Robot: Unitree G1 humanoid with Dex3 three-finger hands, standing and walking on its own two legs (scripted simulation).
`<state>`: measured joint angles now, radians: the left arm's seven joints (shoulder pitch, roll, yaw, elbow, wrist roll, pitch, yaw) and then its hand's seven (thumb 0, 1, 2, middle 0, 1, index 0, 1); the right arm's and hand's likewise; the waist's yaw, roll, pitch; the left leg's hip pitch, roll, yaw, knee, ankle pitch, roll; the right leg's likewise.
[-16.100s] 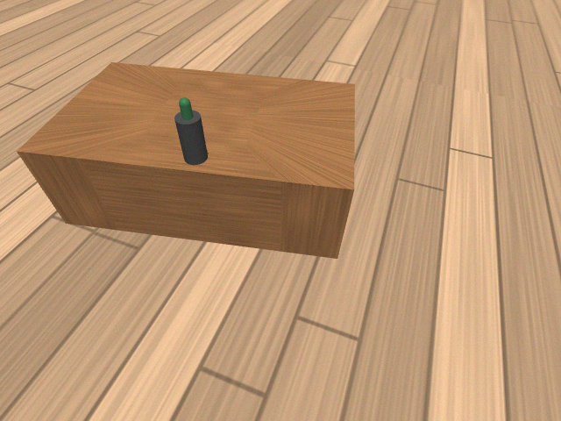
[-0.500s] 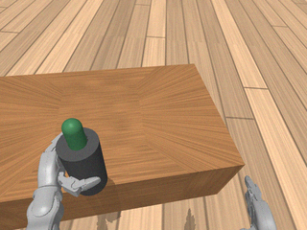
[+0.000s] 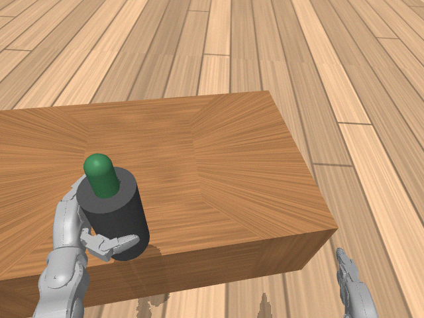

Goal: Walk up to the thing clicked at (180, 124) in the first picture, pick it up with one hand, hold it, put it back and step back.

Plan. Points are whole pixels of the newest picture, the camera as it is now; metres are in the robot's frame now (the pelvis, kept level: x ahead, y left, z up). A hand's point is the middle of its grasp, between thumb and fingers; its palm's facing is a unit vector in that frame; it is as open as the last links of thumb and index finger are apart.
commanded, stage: hold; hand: left
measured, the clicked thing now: (114, 206) +0.31 +0.15 +0.08
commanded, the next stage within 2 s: crouch in 1.34 s
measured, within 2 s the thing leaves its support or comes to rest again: neither
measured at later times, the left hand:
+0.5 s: hand (107, 226) +0.30 +0.17 +0.03, palm faces +0.11 -0.99 -0.07, open 11.9 cm
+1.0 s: hand (110, 230) +0.30 +0.17 +0.02, palm faces +0.13 -0.99 -0.04, open 11.9 cm
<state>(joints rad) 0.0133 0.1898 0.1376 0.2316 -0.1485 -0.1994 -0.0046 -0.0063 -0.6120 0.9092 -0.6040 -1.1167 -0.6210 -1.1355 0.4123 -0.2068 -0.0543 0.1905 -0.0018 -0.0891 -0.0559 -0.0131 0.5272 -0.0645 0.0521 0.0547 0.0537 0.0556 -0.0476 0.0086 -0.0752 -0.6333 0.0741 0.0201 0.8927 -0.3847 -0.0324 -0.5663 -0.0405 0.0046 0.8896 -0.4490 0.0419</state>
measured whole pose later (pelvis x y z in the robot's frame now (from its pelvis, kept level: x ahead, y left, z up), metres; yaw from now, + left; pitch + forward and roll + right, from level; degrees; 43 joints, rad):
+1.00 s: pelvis +0.00 +0.00 +0.00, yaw +0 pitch +8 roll -1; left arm 0.07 0.18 0.15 0.27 -0.13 -0.26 -0.01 -0.01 -0.61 0.90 -0.61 -1.12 -0.62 -1.13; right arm 0.39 -0.21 -0.07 0.20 -0.01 -0.10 -0.05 -0.01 0.52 -0.07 0.05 0.05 0.05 0.06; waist -0.05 -0.01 -0.07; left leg -0.66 0.08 0.02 0.91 -0.40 -0.03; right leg -0.59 -0.04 0.01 0.90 -0.46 0.04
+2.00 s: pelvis -0.01 +0.00 -0.04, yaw +0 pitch +16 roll -1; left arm -0.30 0.26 0.25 0.77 -0.11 -0.51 -0.02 0.00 -0.61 0.86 -0.65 -1.07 -0.66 -1.09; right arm 0.40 -0.25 -0.06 0.04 -0.06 -0.09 0.01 -0.01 0.53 -0.06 0.05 0.05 0.06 0.06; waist -0.14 -0.05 -0.07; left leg -0.94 0.08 -0.01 1.10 -0.44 -0.04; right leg -0.86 -0.03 -0.01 1.10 -0.51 0.03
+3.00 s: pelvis -0.02 +0.00 -0.11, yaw -1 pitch +28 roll -3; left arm -0.47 0.37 0.38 0.97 -0.04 -0.62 0.03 -0.01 -0.61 0.85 -0.66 -1.06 -0.68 -1.07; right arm 0.42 -0.28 -0.08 -0.20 -0.08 0.01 0.08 -0.01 0.51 -0.06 0.06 0.06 0.06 0.06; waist -0.26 -0.03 -0.16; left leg -1.38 0.09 -0.06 1.45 -0.56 -0.04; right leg -1.29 -0.01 -0.02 1.43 -0.63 0.04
